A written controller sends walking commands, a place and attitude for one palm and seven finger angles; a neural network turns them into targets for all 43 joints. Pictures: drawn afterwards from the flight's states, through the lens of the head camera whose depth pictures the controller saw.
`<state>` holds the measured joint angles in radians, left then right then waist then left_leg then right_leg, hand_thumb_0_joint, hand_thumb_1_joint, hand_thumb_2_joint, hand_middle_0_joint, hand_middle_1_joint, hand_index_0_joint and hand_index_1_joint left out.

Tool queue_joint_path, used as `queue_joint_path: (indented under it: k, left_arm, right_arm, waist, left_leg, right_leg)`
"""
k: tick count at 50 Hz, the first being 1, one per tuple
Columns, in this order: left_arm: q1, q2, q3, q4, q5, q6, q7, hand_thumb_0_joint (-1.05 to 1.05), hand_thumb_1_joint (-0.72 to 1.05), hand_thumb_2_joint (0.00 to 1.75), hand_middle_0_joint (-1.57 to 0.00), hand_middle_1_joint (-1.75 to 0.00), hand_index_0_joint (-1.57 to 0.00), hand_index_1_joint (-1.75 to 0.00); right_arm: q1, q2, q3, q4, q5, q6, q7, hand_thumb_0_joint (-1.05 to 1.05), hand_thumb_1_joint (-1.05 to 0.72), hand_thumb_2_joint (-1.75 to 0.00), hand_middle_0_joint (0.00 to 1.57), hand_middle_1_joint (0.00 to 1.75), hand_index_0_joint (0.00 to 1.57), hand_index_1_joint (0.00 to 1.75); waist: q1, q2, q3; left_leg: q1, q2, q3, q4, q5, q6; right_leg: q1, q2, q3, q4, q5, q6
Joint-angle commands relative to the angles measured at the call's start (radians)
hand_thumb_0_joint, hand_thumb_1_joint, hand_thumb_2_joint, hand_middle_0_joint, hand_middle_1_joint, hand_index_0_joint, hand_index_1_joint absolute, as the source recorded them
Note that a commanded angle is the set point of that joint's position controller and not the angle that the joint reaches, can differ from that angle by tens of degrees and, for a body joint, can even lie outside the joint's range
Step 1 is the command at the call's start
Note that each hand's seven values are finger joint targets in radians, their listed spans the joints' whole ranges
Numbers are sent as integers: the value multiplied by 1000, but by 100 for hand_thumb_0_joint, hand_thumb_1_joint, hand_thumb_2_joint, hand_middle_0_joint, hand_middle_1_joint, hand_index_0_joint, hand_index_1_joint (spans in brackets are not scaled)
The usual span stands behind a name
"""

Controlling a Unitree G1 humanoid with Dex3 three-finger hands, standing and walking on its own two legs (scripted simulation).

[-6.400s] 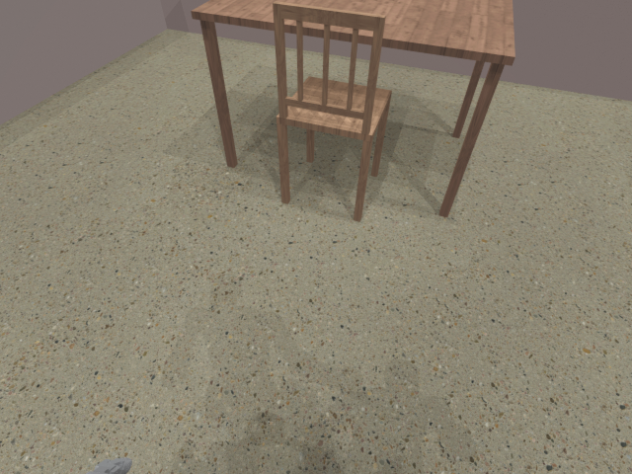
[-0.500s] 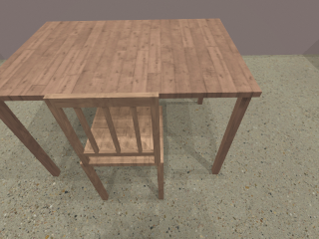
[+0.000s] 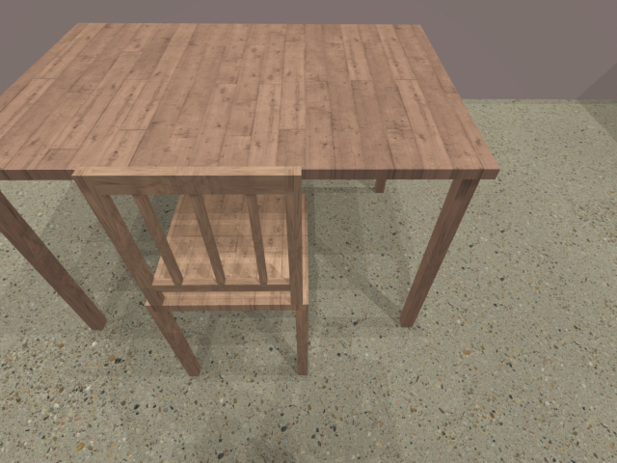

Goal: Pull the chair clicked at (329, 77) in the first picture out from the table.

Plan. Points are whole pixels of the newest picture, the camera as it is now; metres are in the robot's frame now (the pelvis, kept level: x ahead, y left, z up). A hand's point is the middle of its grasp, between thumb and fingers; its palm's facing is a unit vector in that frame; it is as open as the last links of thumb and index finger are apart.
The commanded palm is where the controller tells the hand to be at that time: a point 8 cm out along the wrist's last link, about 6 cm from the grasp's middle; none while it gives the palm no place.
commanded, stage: look again from close up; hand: left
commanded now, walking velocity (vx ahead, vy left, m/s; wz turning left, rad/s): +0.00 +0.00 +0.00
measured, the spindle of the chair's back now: (209, 242) +0.52 +0.22 -0.09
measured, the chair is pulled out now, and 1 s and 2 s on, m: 0.00 0.00 0.00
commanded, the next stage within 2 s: shuffle to correct the standing spot in 0.88 s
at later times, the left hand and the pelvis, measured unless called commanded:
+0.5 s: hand out of the picture +0.04 +0.21 -0.18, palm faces +0.01 -0.98 -0.19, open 7.4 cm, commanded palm none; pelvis +0.04 +0.04 +0.00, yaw +0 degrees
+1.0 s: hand out of the picture +0.02 +0.21 -0.18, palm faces +0.00 -0.98 -0.18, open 7.4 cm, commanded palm none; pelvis +0.04 +0.04 +0.00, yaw -1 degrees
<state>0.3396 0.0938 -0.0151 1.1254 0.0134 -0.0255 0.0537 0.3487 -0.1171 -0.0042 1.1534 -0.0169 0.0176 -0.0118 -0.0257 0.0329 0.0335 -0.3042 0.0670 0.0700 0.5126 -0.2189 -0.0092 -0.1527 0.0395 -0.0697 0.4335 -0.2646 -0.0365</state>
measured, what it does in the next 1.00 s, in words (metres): shifts its weight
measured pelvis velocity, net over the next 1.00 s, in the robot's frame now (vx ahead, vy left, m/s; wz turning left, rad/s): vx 0.04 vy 0.04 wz -0.01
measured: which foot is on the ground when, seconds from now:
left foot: down 0.00-1.00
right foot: down 0.00-1.00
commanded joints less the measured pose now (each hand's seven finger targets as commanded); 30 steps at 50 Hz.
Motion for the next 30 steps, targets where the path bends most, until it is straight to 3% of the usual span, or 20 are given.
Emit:
queue_joint_path:
  k: [1,3,4,5,6,9,13,21,24,30]
  left_arm:
    - [1,160,28,-92,4,-36,5,0,90,90,-20,-30,-20,-30]
    - [3,132,27,-90,-1,-30,3,0,90,90,-20,-30,-20,-30]
    - [9,121,26,-96,0,-21,2,0,90,90,-20,-30,-20,-30]
    - [21,113,27,-94,3,-13,1,0,90,90,-20,-30,-20,-30]
    - [38,112,25,-89,2,-8,-1,0,90,90,-20,-30,-20,-30]
    - [64,107,21,-82,1,-5,-6,0,90,90,-20,-30,-20,-30]
    - [55,121,21,-82,0,-5,-6,0,90,90,-20,-30,-20,-30]
    - [45,157,25,-84,0,-3,-5,0,90,90,-20,-30,-20,-30]
    - [43,162,24,-75,0,1,-6,0,90,90,-20,-30,-20,-30]
    - [45,167,22,-66,3,4,-7,0,90,90,-20,-30,-20,-30]
  right_arm:
    - [81,-51,-7,-88,-5,-24,9,0,-90,-90,20,30,20,30]
    - [91,-67,-4,-93,-4,-39,4,0,-90,-90,20,30,20,30]
    - [83,-80,-6,-99,-5,-41,1,0,-90,-90,20,30,20,30]
    - [69,-87,-5,-99,-7,-45,-2,0,-90,-90,20,30,20,30]
    - [54,-94,-2,-104,-5,-45,-4,0,-90,-90,20,30,20,30]
    - [21,-107,-3,-118,-2,-47,-7,0,-90,-90,20,30,20,30]
    - [13,-120,-1,-102,1,-54,-10,0,-90,-90,20,30,20,30]
    - [-15,-146,-3,-87,3,-63,-15,0,-90,-90,20,30,20,30]
    - [-31,-153,-4,-84,5,-61,-17,0,-90,-90,20,30,20,30]
    - [-58,-155,-5,-78,8,-57,-17,0,-90,-90,20,30,20,30]
  waist:
    - [-36,-61,-5]
    - [-30,-49,-11]
    - [-20,-28,22]
    - [-5,44,59]
    - [9,61,77]
    - [29,-26,77]
    - [29,-47,37]
    - [29,-9,-40]
    - [29,5,-34]
    - [30,-31,5]
  left_leg:
    - [65,-8,-39,78,-16,16]
    - [82,9,-64,10,9,28]
    - [53,24,-83,-24,-16,34]
    - [-2,39,-111,-64,-27,47]
    - [-41,49,-139,-100,-48,58]
    - [-51,48,-149,-132,-71,67]
    - [23,47,-139,-123,52,70]
    - [126,49,-116,-97,275,71]
    - [141,50,-114,-104,268,69]
    - [137,48,-107,-116,233,68]
  right_leg:
    - [-171,-195,180,-148,-90,-70]
    - [-169,-159,147,-79,-82,-58]
    - [-177,-135,134,-55,-119,-49]
    - [-157,-112,110,-23,-103,-41]
    - [-129,-97,96,2,-89,-31]
    - [-99,-101,94,4,-50,-18]
    - [-82,-116,93,5,22,-5]
    - [-42,-132,88,7,122,11]
    - [-46,-133,87,-3,108,14]
    - [-52,-140,90,-30,119,18]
